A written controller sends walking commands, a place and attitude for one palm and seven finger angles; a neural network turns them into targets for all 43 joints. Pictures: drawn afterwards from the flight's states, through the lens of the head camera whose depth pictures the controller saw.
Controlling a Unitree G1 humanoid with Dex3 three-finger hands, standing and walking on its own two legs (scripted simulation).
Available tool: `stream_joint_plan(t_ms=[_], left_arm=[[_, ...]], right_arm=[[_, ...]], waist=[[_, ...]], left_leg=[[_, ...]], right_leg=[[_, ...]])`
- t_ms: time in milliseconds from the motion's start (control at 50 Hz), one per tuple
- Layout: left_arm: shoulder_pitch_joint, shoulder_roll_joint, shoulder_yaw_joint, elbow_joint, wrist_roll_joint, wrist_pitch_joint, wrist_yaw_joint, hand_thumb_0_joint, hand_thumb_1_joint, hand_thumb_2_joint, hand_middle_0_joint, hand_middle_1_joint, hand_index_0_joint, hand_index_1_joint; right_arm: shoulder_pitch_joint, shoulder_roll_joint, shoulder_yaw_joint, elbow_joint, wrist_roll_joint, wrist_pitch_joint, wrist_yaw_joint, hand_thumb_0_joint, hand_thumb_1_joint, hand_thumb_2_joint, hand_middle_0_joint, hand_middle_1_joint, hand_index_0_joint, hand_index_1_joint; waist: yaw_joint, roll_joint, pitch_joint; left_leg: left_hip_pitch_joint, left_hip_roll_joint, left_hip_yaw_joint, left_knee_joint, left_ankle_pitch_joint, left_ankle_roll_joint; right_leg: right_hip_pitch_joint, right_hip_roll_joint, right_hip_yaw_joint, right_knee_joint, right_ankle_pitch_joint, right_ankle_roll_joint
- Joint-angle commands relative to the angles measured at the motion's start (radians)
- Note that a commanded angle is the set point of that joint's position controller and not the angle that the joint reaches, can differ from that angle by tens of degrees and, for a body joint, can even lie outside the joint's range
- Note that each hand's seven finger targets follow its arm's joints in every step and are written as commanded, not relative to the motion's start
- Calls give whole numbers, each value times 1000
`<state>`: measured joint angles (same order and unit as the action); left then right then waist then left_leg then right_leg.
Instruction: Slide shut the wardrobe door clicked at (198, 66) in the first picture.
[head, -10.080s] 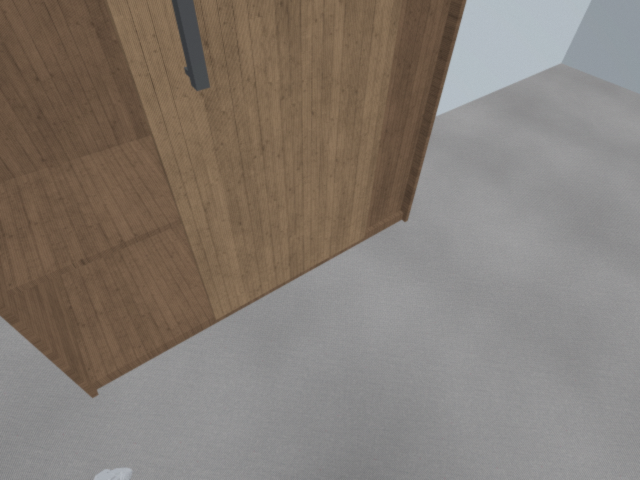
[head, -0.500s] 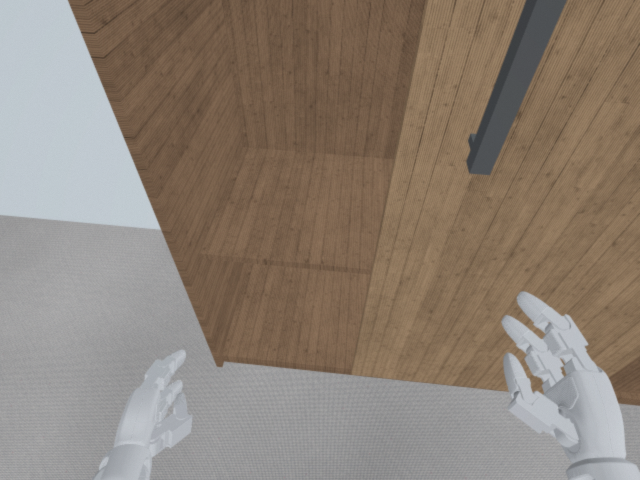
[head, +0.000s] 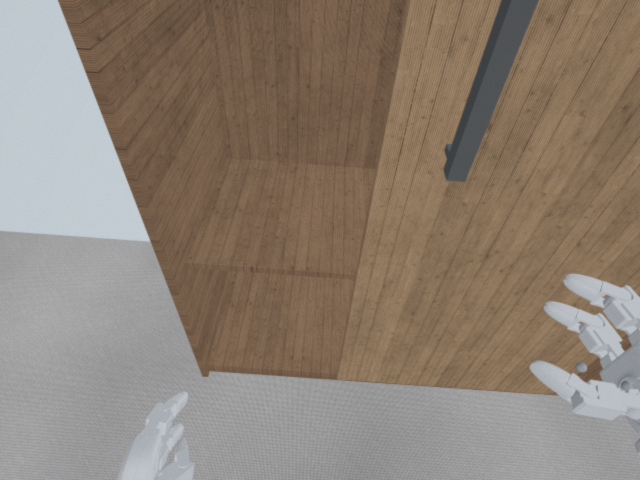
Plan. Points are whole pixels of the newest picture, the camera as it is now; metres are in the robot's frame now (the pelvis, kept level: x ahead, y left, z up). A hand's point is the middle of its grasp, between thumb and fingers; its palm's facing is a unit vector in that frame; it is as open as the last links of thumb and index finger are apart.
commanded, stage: raise the hand with hooked fingers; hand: right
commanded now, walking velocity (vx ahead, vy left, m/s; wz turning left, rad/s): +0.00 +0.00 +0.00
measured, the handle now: (478, 88) +0.53 -0.17 +0.27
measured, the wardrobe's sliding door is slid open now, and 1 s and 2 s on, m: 0.41 0.41 0.41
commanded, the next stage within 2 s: move the hooked fingers beside the handle in 1.28 s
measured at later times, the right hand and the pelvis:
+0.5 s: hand out of the picture +0.25 -0.29 +0.22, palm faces +0.08 +0.99 -0.15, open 13.7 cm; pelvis +0.01 -0.02 +0.02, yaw -1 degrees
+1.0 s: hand out of the picture +0.28 -0.30 +0.28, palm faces +0.06 +0.98 -0.16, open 14.0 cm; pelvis +0.01 -0.01 +0.02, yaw -2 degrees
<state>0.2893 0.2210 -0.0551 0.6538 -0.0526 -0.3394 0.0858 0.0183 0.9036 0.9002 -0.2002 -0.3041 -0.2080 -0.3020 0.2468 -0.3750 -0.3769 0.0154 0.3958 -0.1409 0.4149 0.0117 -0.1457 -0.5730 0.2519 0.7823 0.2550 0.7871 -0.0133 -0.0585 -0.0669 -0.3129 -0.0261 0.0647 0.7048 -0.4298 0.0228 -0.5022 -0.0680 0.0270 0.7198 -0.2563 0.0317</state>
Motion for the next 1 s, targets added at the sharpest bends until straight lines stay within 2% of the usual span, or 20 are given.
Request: stream_joint_plan(t_ms=[0,20,60,160,180,220,240,320,440,480,560,600,640,740,760,780,800,900,920,980], left_arm=[[-154,153,65,-185,-11,-100,5,0,900,900,-200,-300,-200,-300],[-153,158,66,-182,-18,-106,8,0,900,900,-200,-300,-200,-300],[-151,163,65,-178,-19,-115,14,0,900,900,-200,-300,-200,-300],[-161,161,55,-161,-18,-116,30,0,900,900,-200,-300,-200,-300],[-166,161,51,-158,-19,-114,31,0,900,900,-200,-300,-200,-300],[-174,159,44,-156,-20,-111,30,0,900,900,-200,-300,-200,-300],[-174,158,43,-157,-21,-106,30,0,900,900,-200,-300,-200,-300],[-193,157,30,-162,-26,-86,27,0,900,900,-200,-300,-200,-300],[-229,156,15,-174,-35,-44,21,0,900,900,-200,-300,-200,-300],[-241,155,10,-178,-38,-31,20,0,900,900,-200,-300,-200,-300],[-259,154,2,-179,-41,-11,18,0,900,900,-200,-300,-200,-300],[-263,152,-3,-171,-42,1,18,0,900,900,-200,-300,-200,-300],[-270,160,-4,-174,-47,7,19,0,900,900,-200,-300,-200,-300],[-283,164,-4,-179,-53,23,14,0,900,900,-200,-300,-200,-300],[-285,166,-5,-179,-56,26,13,0,900,900,-200,-300,-200,-300],[-278,167,-3,-180,-55,29,12,0,900,900,-200,-300,-200,-300],[-271,167,-2,-176,-58,37,8,0,900,900,-200,-300,-200,-300],[-286,174,3,-200,-66,52,-3,0,900,900,-200,-300,-200,-300],[-290,177,7,-207,-65,47,-3,0,900,900,-200,-300,-200,-300],[-286,175,11,-217,-57,41,0,0,900,900,-200,-300,-200,-300]], right_arm=[[-83,-165,-86,-222,29,-31,-16,0,80,-480,270,930,270,930],[-118,-175,-87,-234,28,-21,-18,0,103,-470,272,945,272,945],[-162,-200,-98,-271,19,-6,-25,0,150,-450,275,975,275,975],[-273,-252,-132,-336,1,35,-51,0,267,-400,283,1050,283,1050],[-295,-257,-135,-336,-2,44,-52,0,290,-390,285,1065,285,1065],[-343,-263,-132,-353,-2,63,-47,0,337,-370,288,1095,288,1095],[-348,-269,-133,-334,-3,80,-44,0,360,-360,290,1110,290,1110],[-415,-283,-131,-322,-9,155,-30,0,453,-320,297,1170,297,1170],[-543,-343,-165,-295,-11,262,-10,0,500,-300,300,1200,300,1200],[-604,-362,-169,-299,-16,288,-3,0,500,-300,300,1200,300,1200],[-679,-409,-194,-280,-19,326,13,0,500,-300,300,1200,300,1200],[-703,-437,-210,-238,-22,349,21,0,500,-300,300,1200,300,1200],[-746,-458,-219,-209,-22,374,33,0,500,-300,300,1200,300,1200],[-841,-519,-241,-184,-30,417,58,0,500,-300,300,1200,300,1200],[-868,-523,-235,-174,-30,424,64,0,500,-300,300,1200,300,1200],[-834,-508,-230,-114,-27,435,72,0,500,-300,300,1200,300,1200],[-786,-481,-214,-74,-23,442,77,0,500,-300,300,1200,300,1200],[-780,-484,-205,-94,-20,460,87,0,500,-300,300,1200,300,1200],[-795,-504,-227,-130,-16,451,84,0,500,-300,300,1200,300,1200],[-807,-540,-275,-229,-15,420,67,0,500,-300,300,1200,300,1200]], waist=[[-44,69,-87],[-35,67,-75],[-38,13,-94],[-38,-27,-104],[-39,-58,-95],[-38,-73,-89],[-40,-52,-87],[-44,-88,-78],[-43,-48,-89],[-42,-72,-109],[-43,-69,-128],[-47,-68,-107],[-44,-43,-112],[-45,-74,-147],[-43,-67,-137],[-42,-24,-125],[-46,19,-100],[-49,15,-76],[-49,-21,-96],[-54,-38,-184]], left_leg=[[-79,13,-42,-204,212,-38],[-94,11,-38,-212,191,-39],[-89,7,-20,-214,182,-33],[-58,-1,7,-234,187,-24],[-49,-1,10,-237,194,-21],[-23,-2,14,-249,222,-17],[-28,-6,19,-256,215,-18],[4,-6,22,-278,236,-13],[21,-9,25,-307,253,-11],[26,-7,26,-310,256,-9],[39,-6,23,-325,266,-8],[38,-3,16,-342,256,-8],[41,-2,19,-343,266,-10],[58,7,11,-346,319,-9],[52,7,13,-347,313,-10],[45,5,14,-347,316,-13],[49,7,15,-354,309,-14],[26,12,7,-353,281,-16],[26,12,0,-351,289,-16],[66,9,5,-326,366,-14]], right_leg=[[204,64,-11,-102,76,-70],[211,64,-13,-112,61,-72],[257,65,-14,-135,60,-74],[331,62,-4,-183,67,-73],[341,63,-2,-191,72,-70],[359,65,1,-204,91,-69],[366,64,6,-216,81,-68],[391,68,13,-244,92,-63],[429,70,22,-268,108,-61],[452,72,26,-274,115,-60],[472,76,26,-279,126,-60],[465,80,23,-280,114,-61],[466,82,27,-285,119,-63],[494,91,19,-274,163,-66],[496,90,21,-278,157,-66],[487,91,22,-277,156,-68],[461,90,20,-276,149,-67],[444,94,12,-272,125,-68],[458,98,10,-268,128,-69],[508,96,6,-253,200,-72]])
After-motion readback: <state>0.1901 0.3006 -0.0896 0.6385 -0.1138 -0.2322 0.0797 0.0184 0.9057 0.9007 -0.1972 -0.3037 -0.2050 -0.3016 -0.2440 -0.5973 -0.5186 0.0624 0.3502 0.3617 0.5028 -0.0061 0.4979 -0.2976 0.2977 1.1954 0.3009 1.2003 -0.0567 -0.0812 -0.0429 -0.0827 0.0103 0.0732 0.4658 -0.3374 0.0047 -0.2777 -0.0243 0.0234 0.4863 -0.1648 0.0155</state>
